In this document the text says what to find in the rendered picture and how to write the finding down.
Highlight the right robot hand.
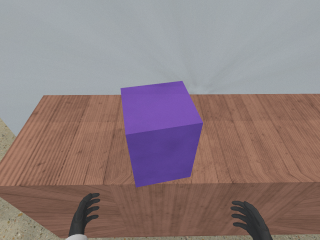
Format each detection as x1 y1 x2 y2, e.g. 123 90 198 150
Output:
230 201 273 240

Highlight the left robot hand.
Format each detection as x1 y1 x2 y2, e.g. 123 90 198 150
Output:
68 193 100 237

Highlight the pedestal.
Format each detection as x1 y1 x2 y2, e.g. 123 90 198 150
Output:
0 93 320 239

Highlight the carton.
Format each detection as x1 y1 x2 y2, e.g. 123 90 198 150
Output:
120 81 203 188

